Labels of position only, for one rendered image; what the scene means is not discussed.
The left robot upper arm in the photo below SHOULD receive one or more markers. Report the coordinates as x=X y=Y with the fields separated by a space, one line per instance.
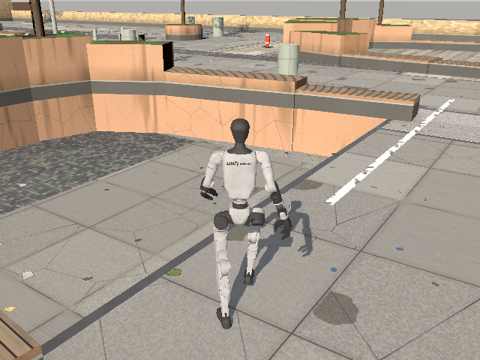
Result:
x=215 y=159

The robot right forearm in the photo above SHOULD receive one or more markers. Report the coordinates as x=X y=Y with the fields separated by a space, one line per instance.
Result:
x=279 y=203

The right robot upper arm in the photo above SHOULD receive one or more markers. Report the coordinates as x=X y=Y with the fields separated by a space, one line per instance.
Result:
x=267 y=171

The robot left forearm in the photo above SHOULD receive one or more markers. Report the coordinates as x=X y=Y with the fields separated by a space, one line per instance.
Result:
x=203 y=189

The left robot foot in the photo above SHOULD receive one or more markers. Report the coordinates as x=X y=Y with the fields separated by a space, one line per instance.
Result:
x=225 y=321

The robot head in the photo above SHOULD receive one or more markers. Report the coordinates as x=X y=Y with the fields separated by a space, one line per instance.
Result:
x=240 y=130

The right robot hand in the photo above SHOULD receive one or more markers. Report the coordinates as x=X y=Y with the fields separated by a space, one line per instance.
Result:
x=287 y=227

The left robot hand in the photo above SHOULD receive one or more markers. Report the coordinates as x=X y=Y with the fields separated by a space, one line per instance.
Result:
x=210 y=191

